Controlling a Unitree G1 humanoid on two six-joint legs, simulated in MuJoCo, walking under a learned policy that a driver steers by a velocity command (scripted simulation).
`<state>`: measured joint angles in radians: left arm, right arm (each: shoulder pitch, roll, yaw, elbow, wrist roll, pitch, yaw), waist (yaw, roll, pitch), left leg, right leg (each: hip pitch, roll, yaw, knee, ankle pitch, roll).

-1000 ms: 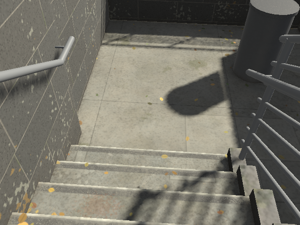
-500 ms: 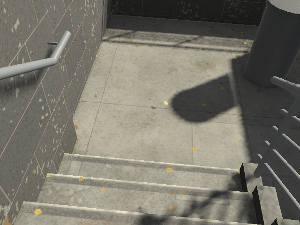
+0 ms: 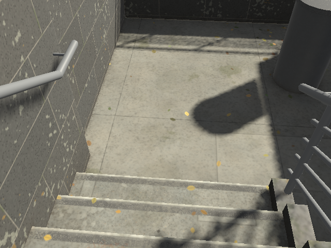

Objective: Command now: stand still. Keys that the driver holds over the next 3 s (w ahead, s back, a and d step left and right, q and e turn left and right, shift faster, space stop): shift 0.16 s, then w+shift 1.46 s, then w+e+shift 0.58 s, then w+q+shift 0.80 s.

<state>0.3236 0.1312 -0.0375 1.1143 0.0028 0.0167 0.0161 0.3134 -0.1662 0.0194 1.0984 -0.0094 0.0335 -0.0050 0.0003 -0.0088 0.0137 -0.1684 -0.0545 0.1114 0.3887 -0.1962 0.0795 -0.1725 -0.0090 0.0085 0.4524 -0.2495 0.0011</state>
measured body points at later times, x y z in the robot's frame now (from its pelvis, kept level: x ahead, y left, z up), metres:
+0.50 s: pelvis +0.03 -0.02 -0.02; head +0.04 -0.03 +0.43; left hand +0.04 +0.22 -0.17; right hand +0.10 -0.28 -0.17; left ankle +0.03 +0.08 -0.72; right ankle -0.01 -0.10 -0.74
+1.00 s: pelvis +0.31 +0.03 -0.20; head +0.32 +0.05 +0.25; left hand +0.25 +0.29 -0.35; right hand +0.38 -0.22 -0.34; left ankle +0.30 +0.11 -0.92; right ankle +0.18 -0.13 -0.69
